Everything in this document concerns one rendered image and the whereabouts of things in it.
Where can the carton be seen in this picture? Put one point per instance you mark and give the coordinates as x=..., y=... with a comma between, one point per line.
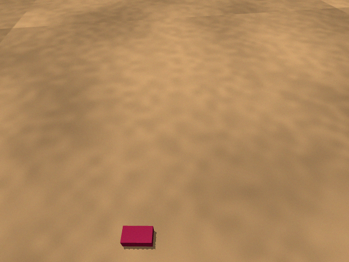
x=141, y=236

